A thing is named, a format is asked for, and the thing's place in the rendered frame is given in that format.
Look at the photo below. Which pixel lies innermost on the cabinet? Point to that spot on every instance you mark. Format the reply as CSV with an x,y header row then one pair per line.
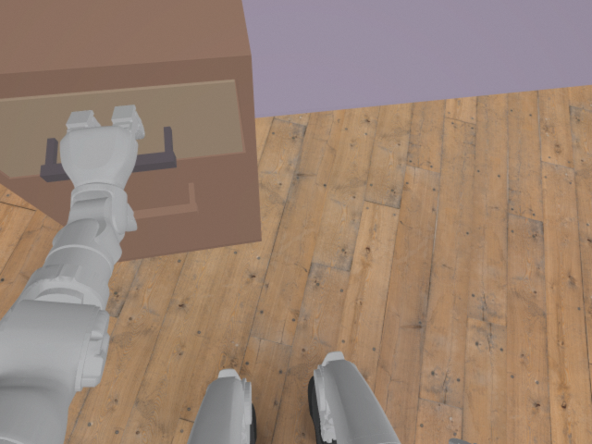
x,y
74,46

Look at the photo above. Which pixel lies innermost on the handle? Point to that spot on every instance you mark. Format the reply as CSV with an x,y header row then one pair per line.
x,y
52,171
189,209

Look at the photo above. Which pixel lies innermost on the robot left forearm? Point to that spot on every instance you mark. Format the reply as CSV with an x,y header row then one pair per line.
x,y
81,261

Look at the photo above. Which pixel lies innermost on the left robot hand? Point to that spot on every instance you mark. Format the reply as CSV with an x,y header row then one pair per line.
x,y
91,153

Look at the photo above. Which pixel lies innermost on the drawer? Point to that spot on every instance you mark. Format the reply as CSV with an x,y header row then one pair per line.
x,y
203,116

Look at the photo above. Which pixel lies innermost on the robot right foot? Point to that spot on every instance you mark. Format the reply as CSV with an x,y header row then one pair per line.
x,y
315,413

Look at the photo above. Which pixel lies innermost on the left robot upper arm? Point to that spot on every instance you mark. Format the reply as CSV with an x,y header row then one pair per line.
x,y
48,352

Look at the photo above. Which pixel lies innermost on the robot left thigh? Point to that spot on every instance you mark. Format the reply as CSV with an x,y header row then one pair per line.
x,y
225,409

